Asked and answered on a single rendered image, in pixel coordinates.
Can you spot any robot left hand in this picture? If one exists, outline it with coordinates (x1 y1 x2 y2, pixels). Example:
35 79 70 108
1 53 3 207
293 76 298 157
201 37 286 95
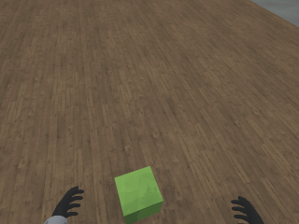
52 186 84 218

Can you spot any robot right hand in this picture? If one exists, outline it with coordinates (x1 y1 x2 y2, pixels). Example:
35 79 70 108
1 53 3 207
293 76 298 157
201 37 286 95
231 196 264 224

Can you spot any carton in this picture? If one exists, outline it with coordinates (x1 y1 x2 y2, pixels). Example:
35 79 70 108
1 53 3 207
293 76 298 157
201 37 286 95
114 166 164 224

